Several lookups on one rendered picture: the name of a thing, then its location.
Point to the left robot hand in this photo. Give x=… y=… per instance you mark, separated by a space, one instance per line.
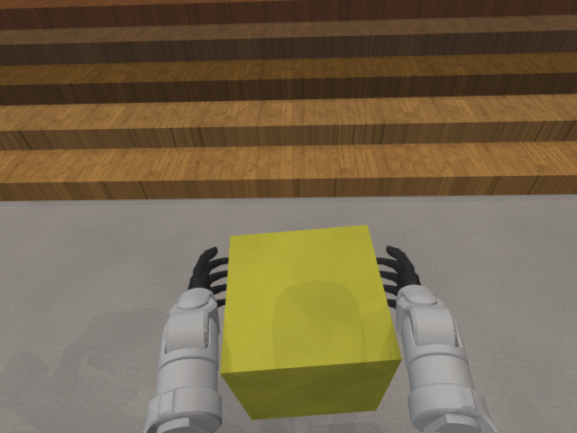
x=201 y=277

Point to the right robot forearm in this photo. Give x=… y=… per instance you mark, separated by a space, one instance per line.
x=443 y=398

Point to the left robot forearm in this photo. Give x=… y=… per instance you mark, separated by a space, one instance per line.
x=186 y=398

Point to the right robot hand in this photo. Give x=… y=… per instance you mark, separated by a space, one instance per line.
x=405 y=272

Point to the carton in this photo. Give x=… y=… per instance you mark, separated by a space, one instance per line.
x=307 y=327

